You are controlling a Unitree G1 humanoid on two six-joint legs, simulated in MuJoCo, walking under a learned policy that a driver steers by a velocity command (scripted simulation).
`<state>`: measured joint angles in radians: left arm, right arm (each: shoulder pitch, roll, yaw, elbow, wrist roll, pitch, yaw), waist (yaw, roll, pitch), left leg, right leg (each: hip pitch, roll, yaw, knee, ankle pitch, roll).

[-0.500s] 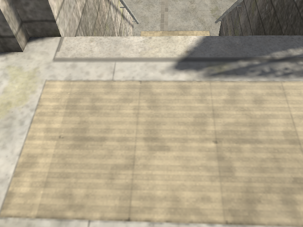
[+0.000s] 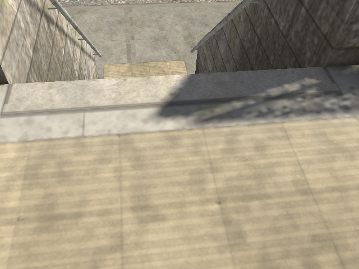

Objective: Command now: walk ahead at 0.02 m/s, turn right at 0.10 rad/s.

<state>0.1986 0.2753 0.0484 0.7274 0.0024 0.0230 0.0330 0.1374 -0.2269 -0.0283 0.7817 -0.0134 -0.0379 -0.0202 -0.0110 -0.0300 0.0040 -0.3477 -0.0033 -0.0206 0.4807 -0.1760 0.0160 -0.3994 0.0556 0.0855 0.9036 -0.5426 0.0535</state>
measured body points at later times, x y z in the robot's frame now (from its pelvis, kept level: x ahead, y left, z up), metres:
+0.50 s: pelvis +0.05 +0.01 -0.01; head +0.06 +0.03 +0.44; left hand +0.10 +0.27 -0.15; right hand +0.14 -0.27 -0.12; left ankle +0.05 +0.10 -0.74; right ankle -0.02 -0.14 -0.71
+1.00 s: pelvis +0.20 -0.02 -0.01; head +0.23 -0.03 +0.44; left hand +0.37 +0.22 -0.11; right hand +0.25 -0.29 -0.15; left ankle +0.10 +0.11 -0.68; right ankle +0.30 -0.12 -0.74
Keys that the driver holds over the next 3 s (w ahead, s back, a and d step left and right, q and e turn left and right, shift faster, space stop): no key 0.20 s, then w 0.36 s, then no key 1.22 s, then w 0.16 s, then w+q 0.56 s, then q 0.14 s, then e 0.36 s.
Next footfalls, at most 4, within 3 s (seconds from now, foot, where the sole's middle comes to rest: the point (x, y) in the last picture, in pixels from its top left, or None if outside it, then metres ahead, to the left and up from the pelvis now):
0.14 right None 0.02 -0.15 -0.77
0.86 right None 0.34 -0.12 -0.77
1.16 left None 0.26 0.12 -0.77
2.54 left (141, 218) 0.68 0.15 -0.77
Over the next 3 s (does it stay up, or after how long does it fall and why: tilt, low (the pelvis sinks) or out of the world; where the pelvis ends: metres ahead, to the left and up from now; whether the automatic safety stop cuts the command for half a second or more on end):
stays up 0.69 0.08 0.00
